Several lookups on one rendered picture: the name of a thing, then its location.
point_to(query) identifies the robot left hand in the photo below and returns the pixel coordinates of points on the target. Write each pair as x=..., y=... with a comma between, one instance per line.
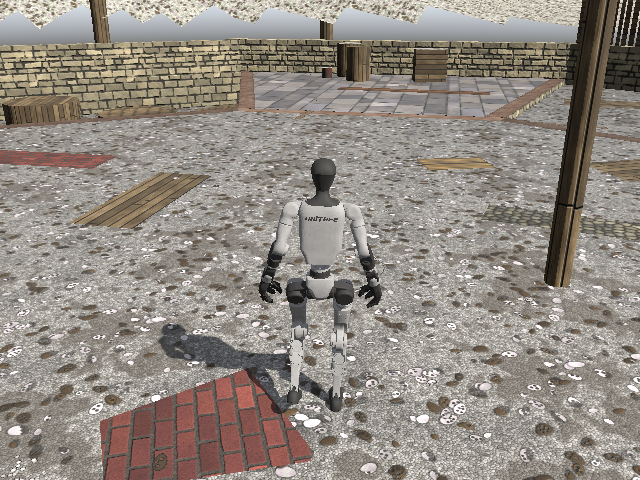
x=263, y=287

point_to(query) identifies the humanoid robot head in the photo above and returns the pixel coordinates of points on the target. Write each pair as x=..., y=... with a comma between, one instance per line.
x=323, y=172

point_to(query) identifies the robot left upper arm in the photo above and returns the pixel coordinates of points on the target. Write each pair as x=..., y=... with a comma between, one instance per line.
x=289, y=211

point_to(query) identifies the robot right hand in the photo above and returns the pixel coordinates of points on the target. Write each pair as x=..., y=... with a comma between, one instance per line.
x=374, y=291

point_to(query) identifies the left robot forearm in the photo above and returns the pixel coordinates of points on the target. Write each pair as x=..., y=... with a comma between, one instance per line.
x=271, y=266

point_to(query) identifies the right robot forearm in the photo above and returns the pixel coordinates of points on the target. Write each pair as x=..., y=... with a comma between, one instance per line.
x=370, y=269

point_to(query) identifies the right robot shin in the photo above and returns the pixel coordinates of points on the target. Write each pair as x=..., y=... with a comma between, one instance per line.
x=338, y=367

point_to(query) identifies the robot right upper arm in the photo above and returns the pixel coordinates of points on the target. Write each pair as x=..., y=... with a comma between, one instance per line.
x=353, y=212

